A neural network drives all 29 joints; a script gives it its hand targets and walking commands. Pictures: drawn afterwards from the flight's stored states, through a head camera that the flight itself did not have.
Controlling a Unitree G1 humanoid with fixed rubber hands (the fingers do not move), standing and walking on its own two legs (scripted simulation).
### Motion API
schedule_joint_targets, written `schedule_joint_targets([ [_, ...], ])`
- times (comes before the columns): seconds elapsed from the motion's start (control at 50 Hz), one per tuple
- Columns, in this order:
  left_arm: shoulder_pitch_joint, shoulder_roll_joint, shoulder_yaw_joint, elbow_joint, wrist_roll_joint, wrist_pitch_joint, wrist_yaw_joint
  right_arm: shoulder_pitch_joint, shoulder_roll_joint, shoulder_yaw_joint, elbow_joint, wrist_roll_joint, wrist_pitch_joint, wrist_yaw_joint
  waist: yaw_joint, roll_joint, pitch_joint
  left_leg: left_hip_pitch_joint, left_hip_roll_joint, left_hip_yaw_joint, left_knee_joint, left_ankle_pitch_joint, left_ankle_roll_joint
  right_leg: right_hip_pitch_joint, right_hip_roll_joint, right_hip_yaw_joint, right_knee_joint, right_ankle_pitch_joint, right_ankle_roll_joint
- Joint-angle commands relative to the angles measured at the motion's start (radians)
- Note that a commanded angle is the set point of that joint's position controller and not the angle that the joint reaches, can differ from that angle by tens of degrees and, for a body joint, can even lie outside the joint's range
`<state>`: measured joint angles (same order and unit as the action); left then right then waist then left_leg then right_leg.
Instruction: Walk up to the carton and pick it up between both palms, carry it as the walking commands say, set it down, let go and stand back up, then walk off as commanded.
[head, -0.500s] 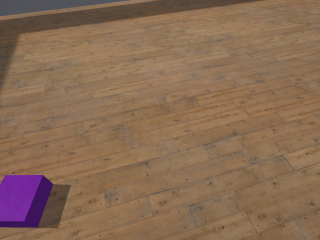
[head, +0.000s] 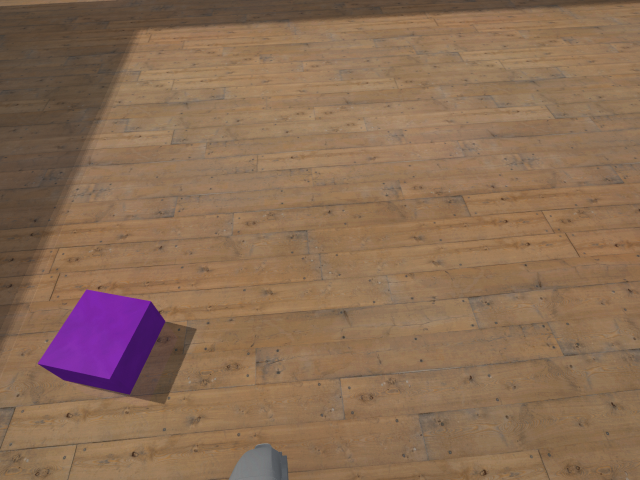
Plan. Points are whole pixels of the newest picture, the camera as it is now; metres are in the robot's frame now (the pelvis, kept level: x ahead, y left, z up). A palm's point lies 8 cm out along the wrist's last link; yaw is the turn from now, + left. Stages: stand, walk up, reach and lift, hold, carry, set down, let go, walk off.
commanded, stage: walk up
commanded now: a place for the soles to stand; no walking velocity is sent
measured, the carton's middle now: (107, 340) +0.62 +0.70 -0.69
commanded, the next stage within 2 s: none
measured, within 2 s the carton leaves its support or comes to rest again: neither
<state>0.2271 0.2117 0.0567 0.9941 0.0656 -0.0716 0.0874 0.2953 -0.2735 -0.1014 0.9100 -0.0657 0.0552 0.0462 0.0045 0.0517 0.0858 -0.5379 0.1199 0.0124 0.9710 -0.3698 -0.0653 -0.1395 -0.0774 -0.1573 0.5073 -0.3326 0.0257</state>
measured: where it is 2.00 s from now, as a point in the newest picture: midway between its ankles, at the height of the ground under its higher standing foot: (192, 446)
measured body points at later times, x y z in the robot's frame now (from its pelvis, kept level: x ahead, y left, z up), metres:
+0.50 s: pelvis +0.13 +0.11 -0.01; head +0.14 +0.10 +0.44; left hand +0.11 +0.38 -0.12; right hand +0.28 -0.11 -0.15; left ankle +0.12 +0.23 -0.67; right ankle +0.17 +0.00 -0.73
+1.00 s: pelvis +0.26 +0.28 -0.02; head +0.28 +0.29 +0.43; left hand +0.20 +0.53 -0.14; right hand +0.47 +0.11 -0.15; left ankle +0.26 +0.38 -0.73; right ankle +0.37 +0.21 -0.73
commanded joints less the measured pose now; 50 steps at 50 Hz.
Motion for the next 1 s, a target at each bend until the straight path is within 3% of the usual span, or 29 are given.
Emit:
schedule_joint_targets([
  [0.0, 0.004, 0.235, 0.052, -0.069, 0.012, -0.019, 0.006, -0.047, -0.058, -0.012, -0.144, 0.001, -0.012, 0.036, 0.026, -0.192, 0.021, -0.050, 0.072, -0.025, -0.079, 0.036, -0.002, -0.079, -0.349, 0.216, -0.262, -0.185, -0.233],
  [0.06, -0.048, 0.258, 0.051, -0.098, 0.007, 0.001, -0.025, 0.034, -0.074, -0.006, -0.148, 0.018, -0.031, 0.048, -0.032, -0.194, -0.019, 0.229, -0.017, 0.122, -0.253, 0.054, 0.044, -0.229, -0.273, 0.069, -0.114, -0.136, -0.186],
  [0.08, -0.012, 0.236, 0.043, -0.108, 0.011, 0.018, -0.034, 0.090, -0.090, -0.008, -0.139, 0.031, -0.040, 0.045, -0.040, -0.167, -0.033, 0.359, -0.076, 0.184, -0.294, 0.036, 0.056, -0.303, -0.220, 0.003, -0.021, -0.165, -0.173],
  [0.1, -0.008, 0.220, 0.029, -0.118, 0.020, 0.031, -0.044, 0.195, -0.130, -0.022, -0.110, 0.032, -0.048, 0.033, -0.106, -0.079, -0.109, 0.496, -0.131, 0.199, -0.312, 0.001, 0.073, -0.346, -0.171, -0.025, 0.193, -0.095, -0.153],
  [0.12, 0.003, 0.172, 0.012, -0.151, 0.035, 0.044, -0.052, 0.245, -0.204, -0.038, -0.105, 0.055, -0.059, 0.019, -0.161, 0.182, -0.061, 0.554, -0.039, -0.033, -0.501, -0.081, 0.119, -0.471, -0.078, -0.148, 0.524, -0.083, -0.111],
  [0.14, -0.013, 0.099, -0.024, -0.249, 0.014, 0.044, -0.073, 0.270, -0.341, -0.054, -0.141, 0.051, -0.064, -0.005, -0.176, 0.434, -0.034, 0.570, 0.218, -0.606, -0.689, -0.105, 0.291, -0.728, 0.085, -0.048, 0.779, -0.423, -0.040],
  [0.16, -0.109, 0.130, -0.023, -0.280, 0.001, 0.038, -0.076, 0.260, -0.307, -0.052, -0.119, 0.072, -0.052, -0.022, -0.172, 0.201, -0.040, 0.393, 0.262, -0.769, -0.786, -0.347, 0.355, -0.651, 0.025, 0.200, 0.786, -0.402, -0.079],
  [0.18, -0.056, 0.139, -0.028, -0.283, -0.015, 0.036, -0.096, 0.181, -0.270, -0.039, -0.156, 0.053, -0.036, -0.032, -0.096, 0.123, 0.021, 0.292, 0.219, -0.650, -0.795, -0.529, 0.335, -0.609, 0.000, 0.195, 0.773, -0.376, -0.055],
  [0.24, 0.049, 0.146, -0.021, -0.283, -0.030, 0.023, -0.105, -0.026, -0.218, -0.017, -0.217, 0.039, -0.039, -0.037, -0.002, 0.125, -0.067, 0.159, 0.116, -0.371, -0.721, -0.340, 0.276, -0.397, -0.018, 0.139, 0.570, -0.246, -0.046],
  [0.32, 0.184, 0.139, -0.012, -0.280, -0.042, 0.025, -0.080, -0.081, -0.182, -0.004, -0.229, 0.033, -0.039, -0.006, 0.038, 0.123, -0.084, -0.056, 0.039, -0.298, -0.653, -0.361, 0.241, -0.094, 0.059, 0.088, 0.297, -0.098, -0.067],
  [0.34, 0.265, 0.133, -0.004, -0.267, -0.042, 0.018, -0.076, -0.116, -0.164, 0.008, -0.238, 0.036, -0.027, 0.003, 0.081, 0.050, -0.089, -0.186, -0.013, -0.248, -0.544, -0.396, 0.218, 0.089, 0.085, 0.072, 0.158, -0.001, -0.061],
  [0.36, 0.336, 0.173, 0.012, -0.252, -0.035, 0.013, -0.064, -0.123, -0.136, 0.018, -0.262, 0.028, -0.021, 0.008, 0.120, -0.050, -0.070, -0.343, -0.102, -0.204, -0.417, -0.431, 0.161, 0.232, 0.025, 0.167, 0.068, -0.046, -0.075],
  [0.38, 0.395, 0.282, 0.043, -0.265, -0.014, 0.009, -0.048, -0.141, -0.066, 0.043, -0.287, 0.027, -0.025, 0.012, 0.154, -0.259, -0.042, -0.428, -0.194, -0.103, -0.081, -0.316, 0.087, 0.195, -0.256, 0.573, -0.198, -0.437, -0.133],
  [0.4, 0.295, 0.310, 0.043, -0.303, -0.007, 0.009, -0.016, -0.062, -0.040, 0.045, -0.275, 0.003, -0.020, 0.011, 0.080, -0.165, 0.031, -0.422, -0.161, -0.141, 0.181, -0.234, 0.041, 0.051, -0.487, 0.880, -0.401, -0.736, -0.182],
  [0.42, 0.203, 0.298, 0.034, -0.296, -0.030, 0.007, 0.005, 0.021, -0.061, 0.029, -0.253, -0.018, -0.017, 0.015, 0.007, -0.098, 0.081, -0.410, -0.112, -0.188, 0.241, -0.122, 0.019, -0.025, -0.501, 0.873, -0.425, -0.737, -0.194],
  [0.46, 0.115, 0.203, 0.005, -0.274, -0.027, -0.027, -0.007, 0.039, -0.102, 0.015, -0.225, -0.030, -0.025, 0.022, -0.032, -0.169, 0.108, -0.374, -0.039, -0.197, 0.219, 0.026, 0.001, -0.023, -0.374, 0.604, -0.358, -0.414, -0.181],
  [0.5, 0.084, 0.152, 0.002, -0.284, -0.015, -0.049, -0.028, 0.051, -0.089, 0.010, -0.188, -0.017, -0.028, 0.037, -0.020, -0.184, 0.021, -0.289, -0.030, -0.113, 0.211, 0.089, -0.002, 0.021, -0.288, 0.311, -0.292, -0.112, -0.174],
  [0.56, 0.217, 0.157, 0.000, -0.211, -0.015, -0.055, -0.042, -0.049, -0.034, 0.039, -0.208, 0.004, -0.042, 0.042, 0.038, -0.234, 0.036, -0.255, -0.021, -0.054, 0.056, 0.140, 0.021, 0.080, -0.269, 0.124, -0.184, 0.341, -0.185],
  [0.62, 0.210, 0.211, 0.009, -0.199, -0.013, -0.043, -0.051, -0.119, -0.007, 0.059, -0.223, 0.021, -0.057, 0.049, 0.036, -0.240, -0.005, -0.117, -0.044, 0.017, -0.151, 0.163, 0.048, 0.092, -0.250, -0.010, -0.132, 0.429, -0.170],
  [0.66, 0.216, 0.245, 0.012, -0.209, -0.020, -0.013, -0.054, -0.110, -0.023, 0.058, -0.213, 0.023, -0.066, 0.048, 0.048, -0.224, -0.017, 0.046, -0.109, 0.134, -0.273, 0.144, 0.061, 0.039, -0.237, -0.051, -0.063, 0.338, -0.164],
  [0.68, 0.227, 0.250, 0.006, -0.203, -0.018, 0.000, -0.056, -0.068, -0.028, 0.051, -0.200, 0.025, -0.070, 0.043, 0.008, -0.222, -0.037, 0.196, -0.129, 0.132, -0.317, 0.188, 0.073, -0.048, -0.245, -0.059, -0.015, 0.300, -0.153],
  [0.72, 0.210, 0.238, -0.005, -0.220, -0.012, 0.022, -0.067, 0.142, -0.094, 0.020, -0.134, 0.033, -0.080, 0.014, -0.117, -0.009, -0.135, 0.507, -0.171, 0.094, -0.405, 0.211, 0.125, -0.160, -0.178, -0.118, 0.362, 0.325, -0.097],
  [0.74, 0.240, 0.170, -0.034, -0.249, -0.018, 0.027, -0.082, 0.273, -0.219, -0.017, -0.125, 0.027, -0.078, -0.009, -0.172, 0.214, -0.202, 0.675, 0.037, -0.234, -0.436, 0.225, 0.223, -0.384, -0.088, -0.087, 0.698, -0.045, -0.036],
  [0.76, 0.202, 0.123, -0.058, -0.316, -0.018, 0.028, -0.094, 0.250, -0.291, -0.031, -0.158, 0.052, -0.075, -0.031, -0.147, 0.226, -0.240, 0.699, 0.182, -0.644, -0.563, 0.117, 0.315, -0.572, 0.001, 0.033, 0.840, -0.375, -0.011],
  [0.78, 0.134, 0.160, -0.041, -0.332, -0.033, 0.036, -0.092, 0.226, -0.282, -0.036, -0.174, 0.084, -0.059, -0.046, -0.157, 0.105, -0.246, 0.529, 0.230, -0.696, -0.684, -0.176, 0.350, -0.506, -0.043, 0.153, 0.859, -0.312, -0.037],
  [0.8, 0.154, 0.152, -0.051, -0.324, -0.037, 0.033, -0.098, 0.153, -0.242, -0.023, -0.180, 0.073, -0.042, -0.056, -0.101, 0.022, -0.125, 0.446, 0.202, -0.596, -0.708, -0.312, 0.346, -0.530, -0.057, 0.137, 0.833, -0.269, -0.032],
  [0.84, 0.183, 0.157, -0.050, -0.311, -0.032, 0.026, -0.099, 0.012, -0.185, 0.005, -0.214, 0.048, -0.040, -0.053, -0.032, 0.075, -0.078, 0.255, 0.121, -0.429, -0.690, -0.219, 0.305, -0.410, -0.061, 0.152, 0.659, -0.285, -0.033],
  [0.92, 0.257, 0.132, -0.053, -0.284, -0.042, 0.024, -0.079, -0.043, -0.123, 0.029, -0.204, 0.029, -0.055, -0.024, 0.009, 0.089, -0.086, 0.089, 0.034, -0.278, -0.631, 0.022, 0.296, -0.200, -0.013, 0.099, 0.374, -0.209, -0.049],
  [0.98, 0.325, 0.182, -0.027, -0.269, -0.030, 0.017, -0.048, -0.113, -0.090, 0.061, -0.221, 0.041, -0.024, -0.012, 0.078, -0.019, -0.083, -0.107, -0.086, -0.179, -0.379, 0.035, 0.187, 0.082, 0.008, 0.123, 0.086, 0.085, -0.074],
])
